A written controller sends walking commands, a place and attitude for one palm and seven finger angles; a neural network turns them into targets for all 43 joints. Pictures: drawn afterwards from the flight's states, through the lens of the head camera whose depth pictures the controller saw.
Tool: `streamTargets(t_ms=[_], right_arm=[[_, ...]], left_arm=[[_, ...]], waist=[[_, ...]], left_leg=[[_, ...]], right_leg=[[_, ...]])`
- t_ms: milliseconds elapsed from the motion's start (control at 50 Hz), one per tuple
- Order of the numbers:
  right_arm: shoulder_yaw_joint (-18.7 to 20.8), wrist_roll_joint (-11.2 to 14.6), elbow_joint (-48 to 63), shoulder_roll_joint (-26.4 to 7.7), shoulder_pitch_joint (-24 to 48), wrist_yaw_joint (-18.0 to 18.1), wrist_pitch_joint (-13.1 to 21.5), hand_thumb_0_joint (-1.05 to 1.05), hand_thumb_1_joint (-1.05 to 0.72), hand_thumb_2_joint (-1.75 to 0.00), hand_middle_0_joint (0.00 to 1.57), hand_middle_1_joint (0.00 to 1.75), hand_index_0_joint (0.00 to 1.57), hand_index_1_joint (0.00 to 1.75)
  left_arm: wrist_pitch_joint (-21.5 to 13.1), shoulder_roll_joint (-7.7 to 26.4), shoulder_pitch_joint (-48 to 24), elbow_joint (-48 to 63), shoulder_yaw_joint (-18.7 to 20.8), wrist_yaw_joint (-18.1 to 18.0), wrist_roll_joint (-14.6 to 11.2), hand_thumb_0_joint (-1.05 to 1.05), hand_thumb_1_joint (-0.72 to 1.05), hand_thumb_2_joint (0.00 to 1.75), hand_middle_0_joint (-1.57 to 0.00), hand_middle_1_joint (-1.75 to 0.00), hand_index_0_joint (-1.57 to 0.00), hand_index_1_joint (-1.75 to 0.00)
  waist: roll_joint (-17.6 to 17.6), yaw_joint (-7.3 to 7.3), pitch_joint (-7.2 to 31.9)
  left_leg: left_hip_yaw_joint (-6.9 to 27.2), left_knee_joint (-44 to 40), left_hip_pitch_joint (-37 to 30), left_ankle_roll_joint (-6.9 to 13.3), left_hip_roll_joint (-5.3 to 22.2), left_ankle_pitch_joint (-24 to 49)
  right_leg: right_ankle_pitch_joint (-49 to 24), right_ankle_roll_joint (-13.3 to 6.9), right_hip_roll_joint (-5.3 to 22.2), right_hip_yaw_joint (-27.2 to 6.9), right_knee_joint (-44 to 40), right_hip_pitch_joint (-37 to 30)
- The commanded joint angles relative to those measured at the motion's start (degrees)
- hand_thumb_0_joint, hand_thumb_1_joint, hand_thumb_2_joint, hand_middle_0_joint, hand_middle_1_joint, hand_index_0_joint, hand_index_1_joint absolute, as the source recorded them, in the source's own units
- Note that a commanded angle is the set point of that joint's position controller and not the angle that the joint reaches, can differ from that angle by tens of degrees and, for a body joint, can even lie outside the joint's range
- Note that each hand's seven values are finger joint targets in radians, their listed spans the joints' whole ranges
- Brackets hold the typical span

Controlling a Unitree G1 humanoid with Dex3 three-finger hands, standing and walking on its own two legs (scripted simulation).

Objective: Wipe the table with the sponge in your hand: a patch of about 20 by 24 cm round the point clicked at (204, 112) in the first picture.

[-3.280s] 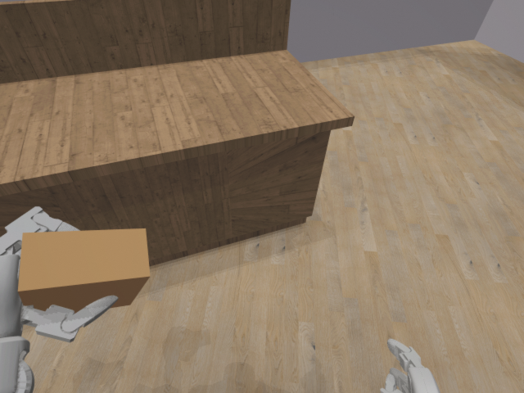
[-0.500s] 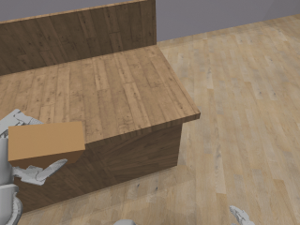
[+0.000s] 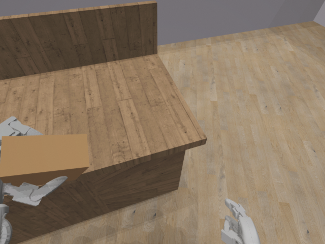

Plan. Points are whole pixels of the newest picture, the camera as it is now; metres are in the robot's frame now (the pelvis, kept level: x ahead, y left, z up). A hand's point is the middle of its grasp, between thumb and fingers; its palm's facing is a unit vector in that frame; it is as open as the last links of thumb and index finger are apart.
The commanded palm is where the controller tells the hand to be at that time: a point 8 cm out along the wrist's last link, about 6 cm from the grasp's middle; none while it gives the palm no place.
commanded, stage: come to a stop and stand still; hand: left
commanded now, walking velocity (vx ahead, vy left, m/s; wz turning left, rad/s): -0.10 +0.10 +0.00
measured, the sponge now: (57, 161) +0.22 +0.21 +0.16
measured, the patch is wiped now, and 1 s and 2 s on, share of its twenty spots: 0.00 0.00 0.00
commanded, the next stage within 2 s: look again from close up in 1.12 s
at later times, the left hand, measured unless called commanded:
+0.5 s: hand (20, 216) +0.13 +0.22 +0.17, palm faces +0.41 -0.81 -0.42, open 9.7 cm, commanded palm +0.08 +0.26 +0.18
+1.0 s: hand (55, 228) +0.12 +0.16 +0.17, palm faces +0.34 -0.81 -0.48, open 9.7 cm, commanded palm +0.06 +0.22 +0.18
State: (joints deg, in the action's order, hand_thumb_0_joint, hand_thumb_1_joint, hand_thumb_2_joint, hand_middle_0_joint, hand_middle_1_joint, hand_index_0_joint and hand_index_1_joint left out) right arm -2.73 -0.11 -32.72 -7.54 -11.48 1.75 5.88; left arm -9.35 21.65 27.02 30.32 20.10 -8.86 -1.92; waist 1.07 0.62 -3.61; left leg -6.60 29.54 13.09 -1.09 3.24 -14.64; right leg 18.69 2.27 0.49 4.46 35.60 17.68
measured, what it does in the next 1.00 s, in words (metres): walks backwards: right foot, then left foot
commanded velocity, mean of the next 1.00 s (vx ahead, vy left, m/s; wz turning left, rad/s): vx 0.09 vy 0.07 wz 0.00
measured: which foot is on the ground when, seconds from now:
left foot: down 0.00-0.06, up 0.08-0.48, down 0.50-0.84, up 0.86-1.00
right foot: up 0.00-0.00, down 0.02-0.52, up 0.54-0.78, down 0.80-1.00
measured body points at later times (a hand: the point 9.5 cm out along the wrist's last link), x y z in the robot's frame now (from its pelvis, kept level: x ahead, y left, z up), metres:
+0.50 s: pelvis -0.07 -0.02 +0.00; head -0.06 -0.02 +0.45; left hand +0.10 +0.26 +0.20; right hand +0.11 -0.28 -0.07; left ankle -0.10 +0.11 -0.73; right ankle +0.04 -0.08 -0.73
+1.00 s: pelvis -0.10 -0.07 +0.01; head -0.07 -0.09 +0.46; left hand +0.09 +0.20 +0.20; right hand +0.06 -0.30 -0.10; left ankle -0.11 +0.07 -0.67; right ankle -0.08 -0.13 -0.73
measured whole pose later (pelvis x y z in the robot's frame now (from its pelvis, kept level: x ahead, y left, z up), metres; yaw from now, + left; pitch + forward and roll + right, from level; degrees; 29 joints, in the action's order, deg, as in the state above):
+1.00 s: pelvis -0.10 -0.07 +0.01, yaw +1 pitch +0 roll +2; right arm 0.1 0.2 -37.2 -12.5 -10.8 2.3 3.6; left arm -12.1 20.9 29.2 26.8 18.7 -7.9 -1.6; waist -1.4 -2.0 -3.1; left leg -1.2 54.5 24.0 -1.5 0.7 -20.1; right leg 12.9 -4.5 -0.9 5.0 26.2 13.4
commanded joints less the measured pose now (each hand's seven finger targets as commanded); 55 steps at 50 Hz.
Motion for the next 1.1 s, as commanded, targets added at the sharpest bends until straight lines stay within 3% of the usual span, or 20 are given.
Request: streamTargets(t_ms=[0, 20, 60, 100, 200, 360, 420, 460, 500, 520, 600, 720, 760, 780, 820, 840, 900, 940, 1000, 1080], right_arm=[[3.63, 0.00, 7.51, -9.79, 4.88, 1.92, 2.71, 0.00, -0.90, -0.90, 0.20, 0.30, 0.20, 0.30], [3.52, 0.00, 7.76, -9.21, 4.67, 2.13, 2.48, 0.00, -0.90, -0.90, 0.20, 0.30, 0.20, 0.30], [4.11, 0.15, 7.45, -8.37, 3.64, 1.61, 2.40, 0.00, -0.90, -0.90, 0.20, 0.30, 0.20, 0.30], [4.12, 0.16, 6.58, -8.40, 4.38, 1.41, 1.53, 0.00, -0.90, -0.90, 0.20, 0.30, 0.20, 0.30], [2.87, 0.27, 6.76, -7.65, 6.62, 2.26, -0.66, 0.00, -0.90, -0.90, 0.20, 0.30, 0.20, 0.30], [5.05, -0.04, 7.63, -10.45, 5.23, 2.24, -1.28, 0.00, -0.90, -0.90, 0.20, 0.30, 0.20, 0.30], [5.18, -0.05, 7.31, -10.43, 3.09, 1.96, -1.36, 0.00, -0.90, -0.90, 0.20, 0.30, 0.20, 0.30], [5.52, -0.21, 7.65, -11.51, 2.24, 2.39, -1.12, 0.00, -0.90, -0.90, 0.20, 0.30, 0.20, 0.30], [5.45, 0.06, 8.13, -12.75, 2.72, 2.33, -0.15, 0.00, -0.90, -0.90, 0.20, 0.30, 0.20, 0.30], [5.21, 0.06, 7.68, -11.34, 3.63, 2.46, 0.70, 0.00, -0.90, -0.90, 0.20, 0.30, 0.20, 0.30], [5.87, 1.03, 5.24, -11.28, 3.18, 1.62, 2.18, 0.00, -0.90, -0.90, 0.20, 0.30, 0.20, 0.30], [4.52, 0.08, 3.89, -11.19, 4.13, 2.25, 3.60, 0.00, -0.90, -0.90, 0.20, 0.30, 0.20, 0.30], [4.39, -0.04, 3.70, -11.07, 4.68, 2.04, 3.70, 0.00, -0.90, -0.90, 0.20, 0.30, 0.20, 0.30], [4.51, -0.07, 3.45, -10.59, 4.29, 1.88, 3.55, 0.00, -0.90, -0.90, 0.20, 0.30, 0.20, 0.30], [4.25, -0.02, 4.56, -8.74, 5.78, 1.65, 3.07, 0.00, -0.90, -0.90, 0.20, 0.30, 0.20, 0.30], [5.33, 0.11, 3.87, -9.76, 5.28, 1.30, 3.05, 0.00, -0.90, -0.90, 0.20, 0.30, 0.20, 0.30], [4.27, 0.19, 4.05, -8.53, 6.66, 0.75, 0.99, 0.00, -0.90, -0.90, 0.20, 0.30, 0.20, 0.30], [4.06, 0.37, 4.87, -8.07, 6.23, 0.98, 0.17, 0.00, -0.90, -0.90, 0.20, 0.30, 0.20, 0.30], [4.43, 0.59, 5.57, -8.42, 5.92, 1.48, 0.16, 0.00, -0.90, -0.90, 0.20, 0.30, 0.20, 0.30], [5.16, 0.18, 6.52, -9.68, 5.10, 1.82, 1.11, 0.00, -0.90, -0.90, 0.20, 0.30, 0.20, 0.30]], left_arm=[[-3.47, 10.44, -3.37, 13.15, 7.25, -1.54, 0.35, 0.00, 0.10, 1.30, -1.20, -1.60, -1.20, -1.60], [-3.66, 10.74, -3.78, 12.70, 7.66, -1.77, 0.40, 0.00, 0.10, 1.30, -1.20, -1.60, -1.20, -1.60], [-2.88, 9.51, -2.45, 9.73, 6.95, -1.51, -0.68, 0.00, 0.10, 1.30, -1.20, -1.60, -1.20, -1.60], [-3.28, 10.21, -2.39, 9.10, 8.05, -1.59, -0.61, 0.00, 0.10, 1.30, -1.20, -1.60, -1.20, -1.60], [-4.27, 9.67, 0.19, 7.05, 8.76, -2.17, -0.13, 0.00, 0.10, 1.30, -1.20, -1.60, -1.20, -1.60], [-4.71, 9.38, 3.01, 10.82, 7.85, -2.39, 0.10, 0.00, 0.10, 1.30, -1.20, -1.60, -1.20, -1.60], [-4.62, 8.86, 0.78, 12.21, 6.20, -2.25, 0.32, 0.00, 0.10, 1.30, -1.20, -1.60, -1.20, -1.60], [-5.12, 8.83, -2.54, 13.08, 4.95, -2.13, 0.29, 0.00, 0.10, 1.30, -1.20, -1.60, -1.20, -1.60], [-6.16, 8.77, -6.89, 14.48, 4.35, -2.08, 1.01, 0.00, 0.10, 1.30, -1.20, -1.60, -1.20, -1.60], [-5.97, 9.72, -7.21, 10.55, 5.43, -2.22, 1.39, 0.00, 0.10, 1.30, -1.20, -1.60, -1.20, -1.60], [-4.89, 6.46, -9.31, 6.68, 2.29, -0.56, 2.07, 0.00, 0.10, 1.30, -1.20, -1.60, -1.20, -1.60], [-3.89, 6.31, -12.41, 6.26, 0.75, -0.89, 1.67, 0.00, 0.10, 1.30, -1.20, -1.60, -1.20, -1.60], [-3.92, 7.67, -12.95, 7.31, 1.97, -1.43, 1.92, 0.00, 0.10, 1.30, -1.20, -1.60, -1.20, -1.60], [-4.00, 8.75, -12.22, 7.43, 3.00, -1.71, 2.05, 0.00, 0.10, 1.30, -1.20, -1.60, -1.20, -1.60], [-4.09, 13.26, -10.59, 9.76, 6.50, -2.01, 1.39, 0.00, 0.10, 1.30, -1.20, -1.60, -1.20, -1.60], [-4.33, 12.33, -10.44, 8.96, 7.04, -1.63, 0.76, 0.00, 0.10, 1.30, -1.20, -1.60, -1.20, -1.60], [-5.58, 12.67, 0.30, 7.69, 10.71, -1.35, -0.28, 0.00, 0.10, 1.30, -1.20, -1.60, -1.20, -1.60], [-6.90, 11.46, 3.26, 6.90, 10.89, -1.32, -0.48, 0.00, 0.10, 1.30, -1.20, -1.60, -1.20, -1.60], [-7.18, 9.66, 3.13, 4.48, 9.66, -1.44, -0.70, 0.00, 0.10, 1.30, -1.20, -1.60, -1.20, -1.60], [-6.38, 8.05, 2.71, 5.83, 7.28, -1.60, -0.53, 0.00, 0.10, 1.30, -1.20, -1.60, -1.20, -1.60]], waist=[[-8.31, -0.39, 9.86], [-3.54, -1.06, 10.40], [10.57, -0.72, 11.24], [7.64, -0.65, 12.74], [5.78, -0.66, 14.42], [5.88, 0.80, 14.70], [4.49, -0.44, 13.38], [-1.92, -1.09, 11.09], [-16.15, -0.54, 5.21], [-16.04, -0.95, 3.10], [-11.77, -0.50, 0.22], [-13.84, -0.99, 2.53], [-11.41, -0.36, 5.51], [-5.74, -0.77, 7.20], [10.92, -0.38, 8.45], [10.40, -0.32, 9.33], [0.61, -0.65, 9.15], [2.36, -0.98, 10.31], [6.98, -0.79, 12.01], [6.02, 0.36, 11.92]], left_leg=[[5.70, -2.79, 2.83, 3.21, 9.56, 16.55], [3.65, 1.96, 4.59, 1.33, 5.67, 9.67], [3.36, 16.67, 6.12, -1.19, -3.14, -11.78], [8.44, 26.72, 8.98, -0.81, -2.69, -14.67], [6.99, 23.75, 10.78, -1.11, -2.52, -10.28], [4.26, 8.34, 6.39, 1.20, -3.50, -11.60], [2.96, -3.78, -2.56, 2.05, -4.01, -6.70], [6.05, -12.19, -4.92, 3.77, -0.89, -9.86], [25.56, -23.70, -0.55, 9.80, 14.43, -26.51], [28.38, -25.72, 5.67, 12.89, 17.89, -27.77], [13.90, -19.98, 4.09, 10.47, 11.04, -17.81], [13.94, -14.46, 2.74, 9.31, 11.05, -8.74], [10.59, -7.59, 4.35, 6.94, 8.25, -9.63], [8.00, -1.46, 6.75, 5.25, 5.53, -8.71], [2.16, 19.92, 17.51, 1.30, -3.51, -13.59], [6.71, 27.67, 16.60, 0.88, -2.76, -12.51], [8.71, 29.89, 18.32, -0.47, -0.89, -6.01], [7.48, 25.70, 17.64, -0.85, -0.78, -4.78], [5.09, 16.03, 13.26, -0.45, -1.29, -3.95], [3.11, 4.87, 6.86, 0.51, -2.43, -2.06]], right_leg=[[-16.51, -0.36, 2.03, -2.78, -10.81, -12.95], [-31.13, -1.90, 6.29, -8.67, -11.77, -13.63], [-42.00, -7.85, 17.12, -21.07, -16.38, -9.88], [-42.48, -8.02, 20.00, -20.99, -16.16, -10.46], [-40.21, -6.93, 16.37, -11.91, -14.04, -14.86], [-11.61, -7.12, 16.23, -16.05, -21.92, -14.15], [3.23, -5.61, 14.01, -13.70, -23.71, -7.32], [12.20, -3.13, 8.88, -10.74, -19.60, -3.18], [6.26, -0.68, -0.30, -1.74, 3.43, 6.09], [5.11, -0.53, -1.42, -2.51, 17.39, 7.17], [-0.23, -0.04, 0.21, -1.40, 23.46, 12.67], [6.99, 0.15, -0.92, 1.74, -1.05, 0.46], [1.32, 0.09, -1.33, 2.64, -12.03, -8.56], [-1.30, -1.10, 1.34, -1.07, -14.94, -12.77], [-8.85, -9.38, 18.57, -25.87, -21.28, -15.68], [-4.67, -9.26, 20.70, -27.16, -22.87, -12.59], [-20.22, -8.73, 17.70, -19.39, -19.46, -13.43], [-34.98, -8.24, 15.87, -12.67, -16.77, -16.82], [-38.05, -7.81, 14.25, -9.66, -15.63, -18.13], [-33.92, -7.48, 12.90, -10.40, -15.61, -16.87]])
